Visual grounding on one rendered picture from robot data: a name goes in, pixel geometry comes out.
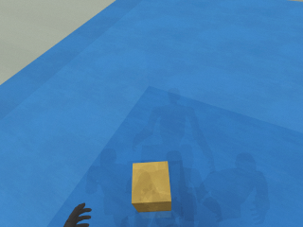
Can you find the robot left hand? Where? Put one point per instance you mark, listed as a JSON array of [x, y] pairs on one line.
[[75, 217]]

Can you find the carton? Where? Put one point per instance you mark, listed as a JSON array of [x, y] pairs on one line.
[[151, 187]]

